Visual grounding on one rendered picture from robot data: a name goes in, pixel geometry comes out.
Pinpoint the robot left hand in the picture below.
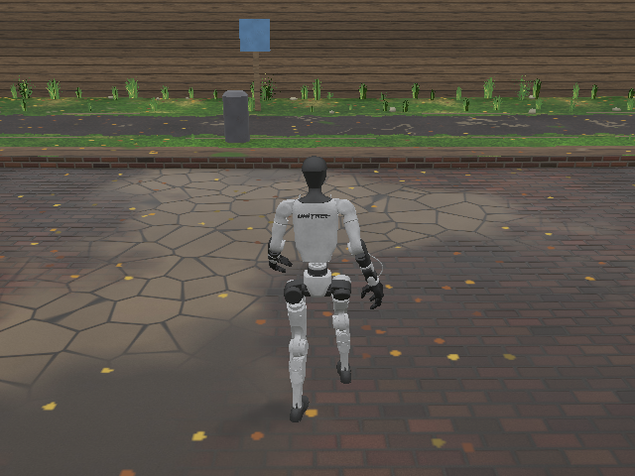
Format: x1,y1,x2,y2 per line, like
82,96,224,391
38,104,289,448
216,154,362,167
269,255,293,273

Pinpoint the robot left forearm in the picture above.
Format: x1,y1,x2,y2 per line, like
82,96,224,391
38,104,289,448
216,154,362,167
268,237,281,264

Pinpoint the robot right upper arm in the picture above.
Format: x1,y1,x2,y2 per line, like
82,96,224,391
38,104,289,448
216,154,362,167
335,198,364,255

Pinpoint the right robot shin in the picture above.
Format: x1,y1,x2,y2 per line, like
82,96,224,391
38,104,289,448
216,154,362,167
335,313,350,371

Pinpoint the robot right hand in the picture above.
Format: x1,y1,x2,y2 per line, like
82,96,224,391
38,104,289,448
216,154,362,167
361,281,384,309

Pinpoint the humanoid robot torso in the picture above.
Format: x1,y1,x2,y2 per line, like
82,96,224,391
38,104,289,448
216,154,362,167
292,195,339,298

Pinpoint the robot left upper arm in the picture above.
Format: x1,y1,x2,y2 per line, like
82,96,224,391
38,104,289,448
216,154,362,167
269,199,295,252

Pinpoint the robot right forearm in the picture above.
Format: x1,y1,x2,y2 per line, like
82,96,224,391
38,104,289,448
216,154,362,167
355,239,379,287

